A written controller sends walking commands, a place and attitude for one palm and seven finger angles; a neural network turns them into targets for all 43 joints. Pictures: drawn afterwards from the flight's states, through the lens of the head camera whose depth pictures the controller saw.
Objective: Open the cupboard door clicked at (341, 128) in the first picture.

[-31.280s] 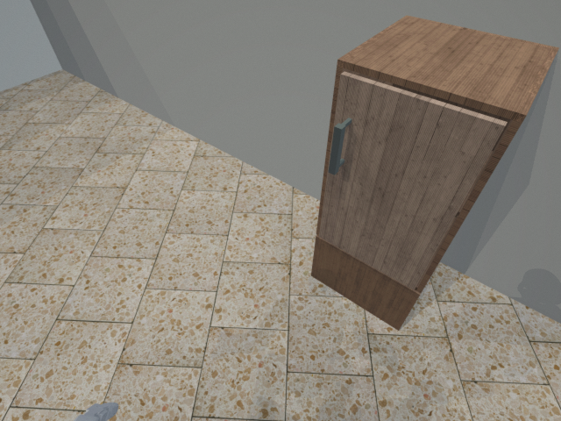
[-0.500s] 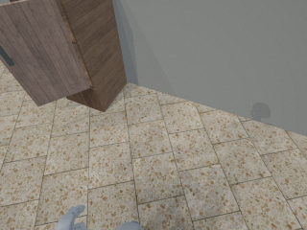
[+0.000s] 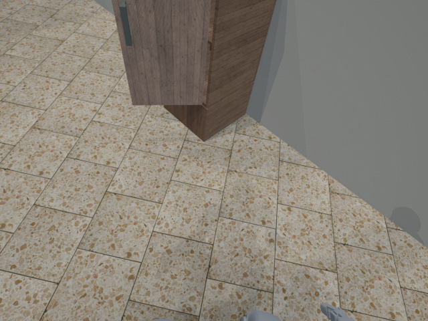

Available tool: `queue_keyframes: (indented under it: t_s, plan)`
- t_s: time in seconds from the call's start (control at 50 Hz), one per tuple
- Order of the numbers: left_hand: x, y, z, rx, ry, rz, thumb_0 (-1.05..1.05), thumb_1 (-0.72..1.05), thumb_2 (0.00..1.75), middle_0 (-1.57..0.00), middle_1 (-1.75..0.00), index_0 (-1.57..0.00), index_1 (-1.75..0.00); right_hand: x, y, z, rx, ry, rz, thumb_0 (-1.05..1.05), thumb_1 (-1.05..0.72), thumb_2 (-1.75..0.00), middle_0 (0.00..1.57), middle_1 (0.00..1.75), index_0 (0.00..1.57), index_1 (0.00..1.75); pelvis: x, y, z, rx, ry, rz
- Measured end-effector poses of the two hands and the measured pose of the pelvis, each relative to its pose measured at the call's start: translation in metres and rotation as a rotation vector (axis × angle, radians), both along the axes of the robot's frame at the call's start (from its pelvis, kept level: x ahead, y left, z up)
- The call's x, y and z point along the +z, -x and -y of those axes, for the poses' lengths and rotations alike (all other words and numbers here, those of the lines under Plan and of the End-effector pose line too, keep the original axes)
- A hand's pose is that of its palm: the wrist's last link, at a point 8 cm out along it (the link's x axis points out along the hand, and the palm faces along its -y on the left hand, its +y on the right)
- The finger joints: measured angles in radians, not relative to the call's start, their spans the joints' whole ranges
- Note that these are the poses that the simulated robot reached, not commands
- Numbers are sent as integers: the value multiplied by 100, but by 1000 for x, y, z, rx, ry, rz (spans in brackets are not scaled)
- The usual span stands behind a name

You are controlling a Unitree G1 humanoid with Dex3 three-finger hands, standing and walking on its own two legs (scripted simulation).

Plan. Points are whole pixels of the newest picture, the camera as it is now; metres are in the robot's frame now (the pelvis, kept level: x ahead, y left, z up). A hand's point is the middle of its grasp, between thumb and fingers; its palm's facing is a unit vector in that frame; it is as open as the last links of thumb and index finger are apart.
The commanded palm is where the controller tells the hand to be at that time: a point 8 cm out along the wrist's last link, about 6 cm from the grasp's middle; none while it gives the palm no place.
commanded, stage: turn to face it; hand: left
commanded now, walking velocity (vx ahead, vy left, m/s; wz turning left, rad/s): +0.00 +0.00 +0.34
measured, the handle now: (126, 23) +1.05 +0.40 -0.04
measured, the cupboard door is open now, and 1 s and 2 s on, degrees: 53 53 53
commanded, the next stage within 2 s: take the last steps up to it in 0.36 s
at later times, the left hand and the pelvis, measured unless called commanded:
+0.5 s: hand out of the picture +0.05 +0.14 -0.15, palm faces +0.16 -0.96 -0.24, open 7.4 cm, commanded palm none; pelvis +0.00 -0.05 +0.01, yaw +10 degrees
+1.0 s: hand out of the picture +0.00 +0.19 -0.17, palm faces +0.28 -0.95 -0.15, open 7.4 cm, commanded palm none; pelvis +0.06 +0.02 +0.01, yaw +13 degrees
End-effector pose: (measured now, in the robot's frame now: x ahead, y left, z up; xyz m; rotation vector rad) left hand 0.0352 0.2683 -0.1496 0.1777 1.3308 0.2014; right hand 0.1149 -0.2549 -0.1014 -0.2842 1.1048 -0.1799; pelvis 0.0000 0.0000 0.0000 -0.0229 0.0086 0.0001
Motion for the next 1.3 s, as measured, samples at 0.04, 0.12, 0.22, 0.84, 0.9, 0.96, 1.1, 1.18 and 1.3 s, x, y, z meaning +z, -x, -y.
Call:
queue_keyframes:
  t_s: [0.04, 0.12, 0.22, 0.84, 0.9, 0.96, 1.1, 1.18, 1.3]
  plan:
    - [7, -5, -3, 10, -1, 27, 1, 91, 90, -20, -30, -20, -29, 2, 0, -7, 16, -5, -10, 0, -91, -90, 20, 30, 20, 30, 5, 0, -2, 15, 7, -1]
    - [18, -15, -2, 22, -5, 83, 1, 91, 90, -20, -30, -20, -29, -1, 7, -16, 35, -31, -41, 0, -91, -90, 20, 30, 20, 30, 10, 0, -1, 41, 11, 0]
    - [25, -28, 12, 25, -8, 125, 1, 91, 90, -20, -30, -20, -29, -12, 26, -15, 32, -69, -98, 0, -90, -90, 20, 30, 20, 30, 11, 0, 8, 71, 5, 1]
    - [-2, 129, 68, 327, 108, -158, 0, 91, 90, -20, -30, -20, -30, -22, -42, -37, 227, -68, -78, 0, -91, -90, 19, 30, 20, 30, -2, -27, 4, 243, -25, 18]
    - [0, 116, 57, 301, 118, -184, 1, 91, 90, -20, -30, -20, -29, -19, -39, -52, 207, -80, -68, 0, -91, -90, 20, 30, 20, 30, 2, -38, -5, 230, -23, 26]
    - [5, 80, 43, 276, 115, -130, 1, 91, 90, -20, -30, -20, -29, -16, -28, -51, 165, -63, -107, -1, -94, -90, 20, 30, 20, 30, 9, -51, -12, 231, -23, 30]
    - [16, -36, 17, 207, 70, 48, 1, 91, 90, -20, -30, -20, -29, -23, 13, -44, 85, -75, -306, 0, -93, -90, 20, 30, 20, 30, 12, -90, -16, 219, -36, 25]
    - [20, -111, 15, 136, 46, 117, 1, 91, 90, -20, -30, -20, -29, -29, 28, -40, 23, -102, -411, 0, -92, -90, 20, 30, 20, 30, 7, -120, -9, 205, -46, 20]
    - [16, -216, 28, 58, 1, 235, 0, 91, 90, -20, -30, -20, -29, -50, 20, -25, -44, -147, -548, 0, -91, -90, 20, 30, 20, 30, -14, -179, 12, 198, -51, 20]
